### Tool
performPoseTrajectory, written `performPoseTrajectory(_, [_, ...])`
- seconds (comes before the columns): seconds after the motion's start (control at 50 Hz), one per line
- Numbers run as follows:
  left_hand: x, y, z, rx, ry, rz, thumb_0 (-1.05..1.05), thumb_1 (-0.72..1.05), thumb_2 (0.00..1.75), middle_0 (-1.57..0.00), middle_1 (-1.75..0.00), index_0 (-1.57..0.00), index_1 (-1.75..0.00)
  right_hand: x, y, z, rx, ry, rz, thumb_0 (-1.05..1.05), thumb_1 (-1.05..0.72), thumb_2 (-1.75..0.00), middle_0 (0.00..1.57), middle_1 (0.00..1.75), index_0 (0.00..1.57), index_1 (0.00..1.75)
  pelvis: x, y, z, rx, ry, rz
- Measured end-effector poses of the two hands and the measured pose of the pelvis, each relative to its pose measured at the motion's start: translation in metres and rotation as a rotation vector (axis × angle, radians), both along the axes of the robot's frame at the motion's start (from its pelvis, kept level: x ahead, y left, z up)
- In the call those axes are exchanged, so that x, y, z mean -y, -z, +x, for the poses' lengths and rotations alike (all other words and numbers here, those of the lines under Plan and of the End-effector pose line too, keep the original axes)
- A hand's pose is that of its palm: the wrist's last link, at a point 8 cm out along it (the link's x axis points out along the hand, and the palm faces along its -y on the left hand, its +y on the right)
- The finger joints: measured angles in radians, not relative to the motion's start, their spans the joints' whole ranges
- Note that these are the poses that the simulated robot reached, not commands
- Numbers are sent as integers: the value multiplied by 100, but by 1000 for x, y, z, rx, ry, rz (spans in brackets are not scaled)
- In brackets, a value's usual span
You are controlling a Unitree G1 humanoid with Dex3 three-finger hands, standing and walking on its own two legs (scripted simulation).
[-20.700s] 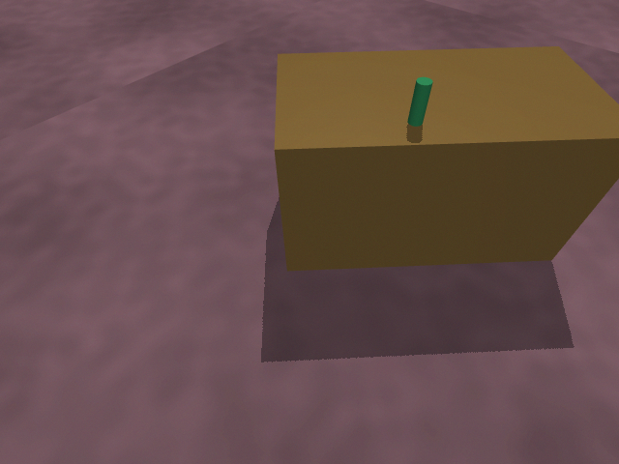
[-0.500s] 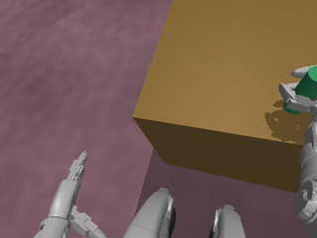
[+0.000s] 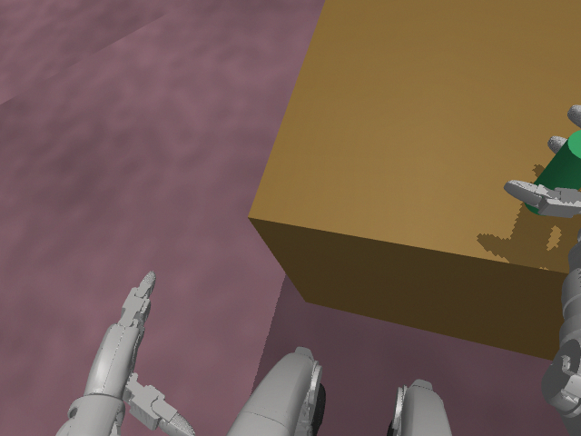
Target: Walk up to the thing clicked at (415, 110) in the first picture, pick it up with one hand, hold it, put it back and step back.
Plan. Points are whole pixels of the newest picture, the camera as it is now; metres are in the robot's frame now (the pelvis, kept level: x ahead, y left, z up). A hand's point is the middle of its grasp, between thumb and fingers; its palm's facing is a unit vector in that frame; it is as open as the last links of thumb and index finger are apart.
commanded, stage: withdraw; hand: right
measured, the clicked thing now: (563, 177) +0.49 -0.22 +0.01
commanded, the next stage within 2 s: rise in 0.22 s
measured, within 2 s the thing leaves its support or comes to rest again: neither
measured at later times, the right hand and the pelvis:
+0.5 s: hand out of the picture +0.50 -0.31 +0.13, palm faces +0.27 +0.95 -0.18, open 16.8 cm; pelvis +0.02 -0.01 +0.06, yaw -1 degrees
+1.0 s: hand out of the picture +0.34 -0.31 +0.10, palm faces +0.33 +0.88 -0.35, open 17.3 cm; pelvis +0.06 -0.01 +0.09, yaw -1 degrees
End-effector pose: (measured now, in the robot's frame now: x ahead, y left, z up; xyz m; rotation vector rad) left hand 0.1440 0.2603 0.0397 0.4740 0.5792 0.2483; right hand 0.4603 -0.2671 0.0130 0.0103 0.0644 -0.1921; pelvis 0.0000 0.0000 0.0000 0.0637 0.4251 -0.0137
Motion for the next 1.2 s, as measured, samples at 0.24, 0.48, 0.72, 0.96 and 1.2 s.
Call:
performPoseTrajectory(0.24, [2,0,4,-52,-22,-67,-1,-52,4,-7,-4,-6,-5,53,-81,3,48,58,-26,-1,26,-25,32,28,32,29,-1,-28,10,55,12,-3])
performPoseTrajectory(0.48, [19,6,16,-110,-15,-180,-1,-53,5,-8,-5,-7,-6,82,-127,11,-163,85,-135,-1,41,-8,11,8,11,8,5,-53,20,91,11,-13])
performPoseTrajectory(0.72, [10,-1,26,-205,-59,-213,-1,-53,7,-6,-4,-5,-6,136,-149,-29,-281,309,-237,-1,52,-5,7,6,7,6,10,-76,42,149,-2,-22])
performPoseTrajectory(0.96, [23,0,56,-165,-35,-291,0,-53,8,-6,-4,-5,-6,97,-114,-136,-368,222,-281,-1,51,-6,6,5,6,6,12,-89,58,246,13,-33])
performPoseTrajectory(1.2, [12,1,60,-134,-64,-255,-1,-52,8,-6,-4,-5,-6,45,-108,-246,-390,220,-256,-2,51,-6,7,5,7,6,0,-92,52,325,26,-53])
